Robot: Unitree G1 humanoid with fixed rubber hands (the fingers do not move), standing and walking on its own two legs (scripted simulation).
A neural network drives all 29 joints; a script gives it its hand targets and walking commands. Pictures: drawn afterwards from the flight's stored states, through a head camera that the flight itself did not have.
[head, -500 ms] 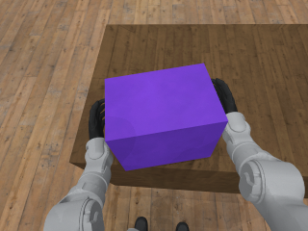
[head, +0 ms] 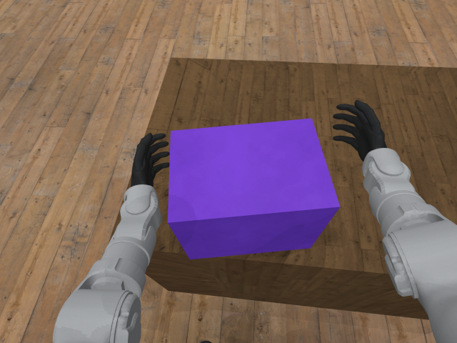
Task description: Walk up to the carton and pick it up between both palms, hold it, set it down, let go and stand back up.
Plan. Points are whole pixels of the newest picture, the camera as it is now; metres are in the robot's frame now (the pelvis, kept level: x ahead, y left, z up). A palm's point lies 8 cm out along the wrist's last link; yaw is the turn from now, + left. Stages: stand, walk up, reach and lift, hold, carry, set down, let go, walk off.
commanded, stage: set down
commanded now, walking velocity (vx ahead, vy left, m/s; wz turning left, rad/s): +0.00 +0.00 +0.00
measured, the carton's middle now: (246, 194) +0.41 +0.04 -0.04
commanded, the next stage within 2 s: none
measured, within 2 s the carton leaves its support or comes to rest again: neither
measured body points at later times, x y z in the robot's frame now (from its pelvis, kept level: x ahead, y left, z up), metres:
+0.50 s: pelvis -0.02 -0.01 -0.01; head +0.09 -0.03 +0.42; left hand +0.35 +0.21 +0.00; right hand +0.45 -0.18 +0.00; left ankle +0.01 +0.13 -0.72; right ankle +0.01 -0.09 -0.72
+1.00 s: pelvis -0.01 -0.01 +0.00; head +0.07 -0.01 +0.44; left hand +0.31 +0.23 +0.01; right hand +0.42 -0.22 +0.02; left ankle +0.01 +0.13 -0.72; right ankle +0.01 -0.09 -0.72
